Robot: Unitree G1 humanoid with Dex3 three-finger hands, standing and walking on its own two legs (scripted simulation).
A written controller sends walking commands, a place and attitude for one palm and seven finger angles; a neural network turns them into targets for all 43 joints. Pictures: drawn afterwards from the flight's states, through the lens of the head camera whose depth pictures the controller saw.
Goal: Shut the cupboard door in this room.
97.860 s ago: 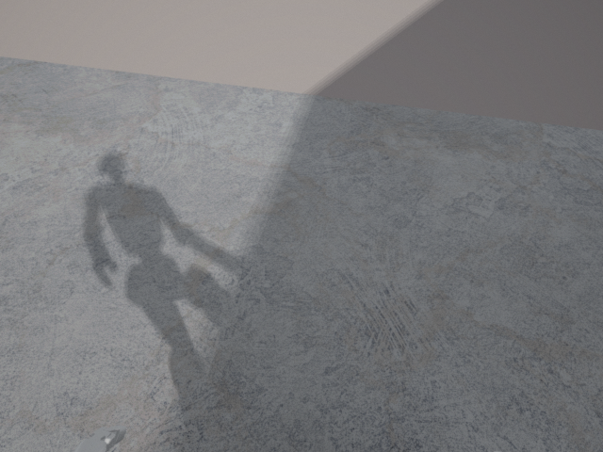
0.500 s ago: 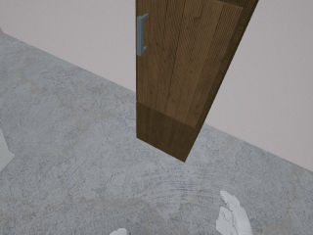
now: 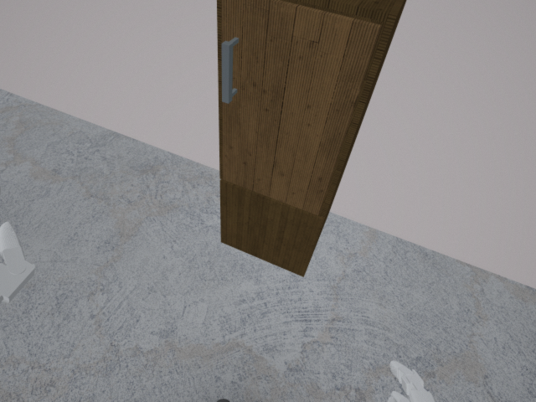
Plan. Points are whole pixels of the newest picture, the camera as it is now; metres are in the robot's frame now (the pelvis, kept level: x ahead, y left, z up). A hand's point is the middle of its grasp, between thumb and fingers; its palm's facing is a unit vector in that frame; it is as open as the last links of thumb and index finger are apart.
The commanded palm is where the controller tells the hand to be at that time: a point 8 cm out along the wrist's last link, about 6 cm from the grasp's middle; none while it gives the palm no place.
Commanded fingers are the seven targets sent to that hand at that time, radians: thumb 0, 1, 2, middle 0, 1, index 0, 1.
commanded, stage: stop stepping back and stand still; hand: left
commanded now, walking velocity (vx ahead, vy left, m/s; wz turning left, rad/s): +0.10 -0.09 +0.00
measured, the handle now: (230, 70) +0.84 +0.11 +0.09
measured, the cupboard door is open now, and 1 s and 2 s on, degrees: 0 0 0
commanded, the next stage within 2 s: let the arm hang, fingers relaxed in 0.70 s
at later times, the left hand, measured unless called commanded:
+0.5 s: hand (28, 252) +0.24 +0.27 +0.17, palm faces +0.33 -0.85 -0.42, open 7.5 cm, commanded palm +0.16 +0.32 +0.18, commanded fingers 0.00 0.90 0.90 -0.20 -0.30 -0.20 -0.30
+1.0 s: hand out of the picture +0.14 +0.22 -0.11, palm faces -0.01 -0.96 -0.30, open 7.4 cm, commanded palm none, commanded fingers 0.00 0.90 0.90 -0.20 -0.30 -0.20 -0.30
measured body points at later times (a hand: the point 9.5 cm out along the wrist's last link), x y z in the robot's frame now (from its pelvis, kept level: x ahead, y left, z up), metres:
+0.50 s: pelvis +0.00 +0.03 +0.00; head +0.04 +0.06 +0.45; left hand +0.21 +0.31 +0.19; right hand +0.17 -0.19 -0.07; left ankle +0.05 +0.14 -0.74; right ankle -0.03 -0.07 -0.74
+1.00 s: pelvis -0.01 +0.03 -0.01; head -0.01 +0.01 +0.44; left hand +0.14 +0.27 -0.09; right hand +0.11 -0.24 -0.13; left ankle +0.05 +0.14 -0.74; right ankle -0.03 -0.07 -0.74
